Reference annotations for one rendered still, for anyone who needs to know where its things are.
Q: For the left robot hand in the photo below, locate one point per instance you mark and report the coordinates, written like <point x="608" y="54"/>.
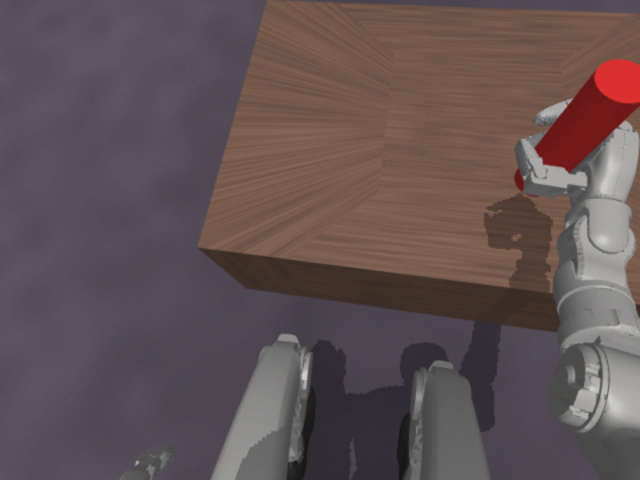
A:
<point x="149" y="465"/>

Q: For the right robot hand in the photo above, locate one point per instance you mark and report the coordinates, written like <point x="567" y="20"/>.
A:
<point x="607" y="172"/>

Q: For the left robot foot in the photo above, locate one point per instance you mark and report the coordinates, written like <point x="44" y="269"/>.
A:
<point x="296" y="470"/>

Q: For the right robot arm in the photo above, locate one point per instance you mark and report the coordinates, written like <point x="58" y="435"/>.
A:
<point x="595" y="390"/>

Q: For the can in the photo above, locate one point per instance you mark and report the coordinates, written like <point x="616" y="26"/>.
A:
<point x="609" y="96"/>

